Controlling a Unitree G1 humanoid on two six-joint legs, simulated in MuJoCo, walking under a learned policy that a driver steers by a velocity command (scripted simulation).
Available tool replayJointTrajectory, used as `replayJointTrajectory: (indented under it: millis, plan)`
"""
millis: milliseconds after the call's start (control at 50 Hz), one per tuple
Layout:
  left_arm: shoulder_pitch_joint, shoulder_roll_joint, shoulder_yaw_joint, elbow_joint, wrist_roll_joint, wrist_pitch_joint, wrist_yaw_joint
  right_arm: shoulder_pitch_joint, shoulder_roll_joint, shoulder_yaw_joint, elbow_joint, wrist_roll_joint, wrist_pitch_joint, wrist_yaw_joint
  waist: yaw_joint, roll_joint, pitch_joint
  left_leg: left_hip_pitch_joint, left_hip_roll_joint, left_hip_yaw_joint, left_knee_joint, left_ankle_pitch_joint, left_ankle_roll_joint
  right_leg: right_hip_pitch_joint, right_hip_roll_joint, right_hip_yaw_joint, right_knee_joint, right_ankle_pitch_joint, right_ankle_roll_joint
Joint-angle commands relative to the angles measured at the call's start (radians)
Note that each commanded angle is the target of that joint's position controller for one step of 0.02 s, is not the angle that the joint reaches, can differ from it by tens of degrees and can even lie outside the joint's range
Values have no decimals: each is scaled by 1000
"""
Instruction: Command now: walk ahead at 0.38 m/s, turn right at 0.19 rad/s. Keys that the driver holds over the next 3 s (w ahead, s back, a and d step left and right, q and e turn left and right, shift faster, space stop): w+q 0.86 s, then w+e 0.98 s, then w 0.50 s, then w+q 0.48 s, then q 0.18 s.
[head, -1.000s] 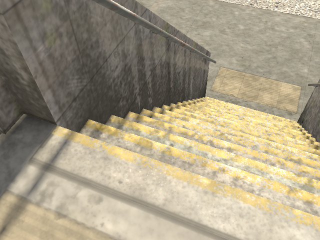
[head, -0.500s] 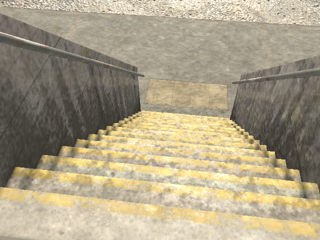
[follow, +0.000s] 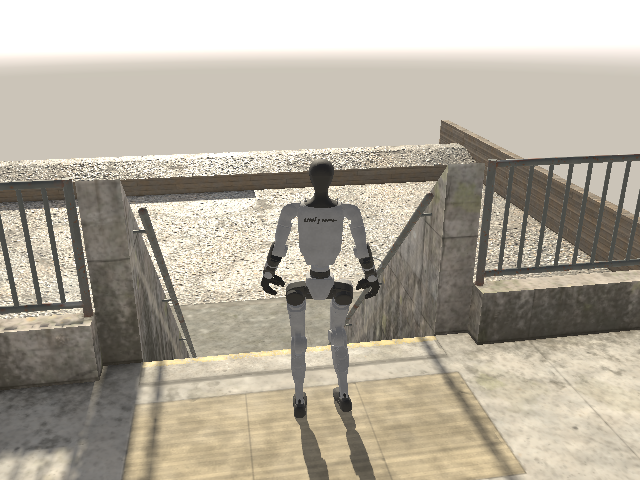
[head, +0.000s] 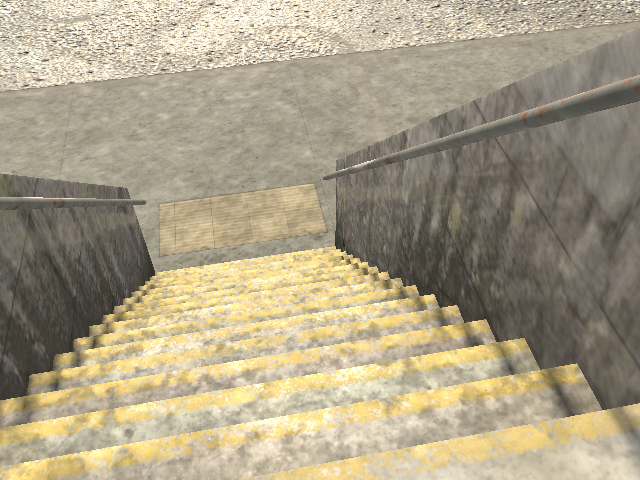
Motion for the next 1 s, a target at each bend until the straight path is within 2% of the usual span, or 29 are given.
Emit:
replayJointTrajectory:
  millis: [20,40,60,100,160,220,260,280,300,320,340,360,380,400,420,520,620,640,720,780,800,820,840,860,880,900,940,980,1000]
  plan:
    - [-87,100,24,-58,20,-24,38,54,-52,-13,-38,26,-4,11,-33,102,88,316,331,-474,-295,-214,230,-536,-97,-58,283,46,32]
    - [-100,87,23,-57,37,-22,43,65,-22,-1,-23,27,-5,10,-27,116,96,287,295,-417,-306,-103,213,-504,-109,-75,267,97,28]
    - [-126,75,19,-60,38,-19,36,54,-14,-1,-29,19,-3,4,-20,94,87,251,277,-365,-314,21,204,-461,-128,-110,240,116,31]
    - [-187,36,2,-65,10,-15,18,72,-57,-18,-20,10,-4,11,-35,68,71,200,230,-259,-313,231,202,-386,-149,-188,124,181,57]
    - [-270,-17,-34,-76,-4,2,-1,106,-124,-51,20,16,2,51,-52,63,81,43,178,-170,-276,446,191,-159,-133,-276,-124,227,76]
    - [-273,41,-31,-74,-12,-6,6,99,-149,-72,40,11,6,75,-28,91,82,73,250,-260,-207,505,205,-112,-122,-245,-239,317,32]
    - [-255,71,-26,-63,-23,-15,22,57,-148,-76,46,4,10,73,12,81,56,67,246,-265,-136,611,180,5,-102,-251,-329,410,-14]
    - [-202,107,-13,-48,-35,-21,34,35,-141,-74,44,-2,8,71,46,76,11,-2,208,-239,-58,680,138,159,-95,-251,-321,452,-50]
    - [-47,171,9,-13,-43,-31,48,9,-97,-62,35,-9,0,72,116,4,-93,-137,119,-176,151,635,61,405,-168,-178,-304,564,-133]
    - [180,238,21,25,-33,-33,63,179,55,-15,15,-28,-20,67,112,-238,-392,-396,-51,-102,489,86,-31,872,-498,220,-354,845,-420]
    - [290,179,11,69,-20,-24,68,141,33,-21,38,-14,-25,78,157,-189,-346,-551,-34,-138,727,-278,-32,816,-600,422,-494,590,-412]
    - [200,153,16,69,-22,-33,71,22,-17,-38,40,-4,-16,71,149,-107,-68,-637,50,-154,859,-210,-2,526,-545,286,-549,244,-287]
    - [90,67,-11,59,-34,-31,70,-12,-23,-42,54,-13,-3,51,92,-99,5,-608,99,-117,860,-141,7,349,-483,160,-599,90,-217]
    - [18,-4,-36,42,-46,-26,71,21,-13,-39,70,-30,9,44,37,-84,-17,-542,124,-128,786,-83,3,284,-448,92,-642,149,-194]
    - [-21,-28,-40,37,-47,-25,74,1,14,-28,69,-43,17,52,15,-76,3,-500,143,-127,743,-59,-8,233,-428,21,-668,252,-187]
    - [53,43,0,91,10,-43,86,-112,42,-12,76,-12,21,102,46,-49,26,-552,161,-59,512,156,-37,248,-400,-197,-732,423,-201]
    - [90,50,-8,154,27,-34,49,-151,23,-15,70,-10,37,115,21,-66,39,-506,158,-73,360,341,-11,241,-411,-341,-698,643,-172]
    - [91,52,-13,161,43,-28,39,-153,37,-13,72,-17,43,118,18,-71,34,-418,140,-37,422,331,-13,166,-388,-391,-675,626,-158]
    - [88,98,-9,180,21,-33,57,-219,6,-26,18,-13,31,100,31,-66,84,-425,127,-30,375,163,8,262,-422,-403,-613,569,-129]
    - [60,173,10,179,12,-20,71,-127,-24,-51,27,10,7,84,-25,-44,44,-163,17,81,203,123,26,275,-403,-463,-408,762,-100]
    - [125,151,3,202,41,-23,65,10,-95,-91,65,23,-8,66,-55,9,-30,89,-37,62,179,220,71,178,-344,-496,-183,760,-52]
    - [225,40,-30,208,72,-27,53,216,-229,-136,103,7,-8,33,-74,203,-197,454,108,-216,194,615,242,-72,-247,-484,154,268,53]
    - [243,-62,-71,138,52,-58,27,344,-269,-133,100,9,-10,31,-74,263,-419,747,317,-681,32,570,444,-335,-106,-290,407,-230,99]
    - [15,8,-56,116,-19,-55,7,431,-217,-147,166,-5,-15,44,-200,125,-127,614,305,-699,-75,339,346,-586,-95,-159,485,-205,65]
    - [-73,27,-53,100,-29,-49,24,343,-160,-140,158,19,-23,55,-168,108,5,412,308,-569,-72,220,301,-621,-149,-145,534,-137,44]
    - [-63,76,-38,118,-8,-38,47,257,-64,-107,150,33,-14,64,-105,54,4,213,296,-503,-52,213,288,-531,-195,-147,568,-69,46]
    - [13,1,-59,149,10,-14,57,106,40,-61,123,15,-3,75,26,49,34,-162,277,-378,-41,353,267,-342,-224,-117,538,61,30]
    - [53,6,-52,176,19,-3,21,117,37,-52,128,-8,9,57,28,47,34,-245,239,-298,-92,231,242,-331,-218,-136,401,143,19]
    - [35,-14,-55,181,29,-1,-2,154,14,-52,151,-32,17,47,8,55,37,-282,211,-241,-62,177,226,-331,-213,-167,380,232,17]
